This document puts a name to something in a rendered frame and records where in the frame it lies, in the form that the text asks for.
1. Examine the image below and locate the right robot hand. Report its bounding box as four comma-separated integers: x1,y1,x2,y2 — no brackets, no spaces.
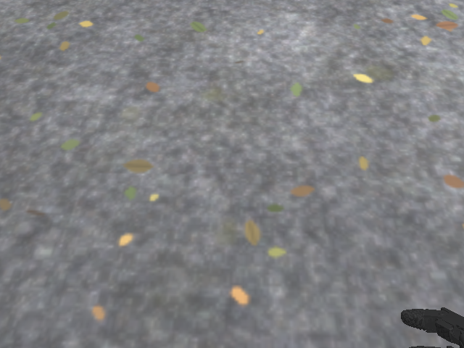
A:
401,307,464,348

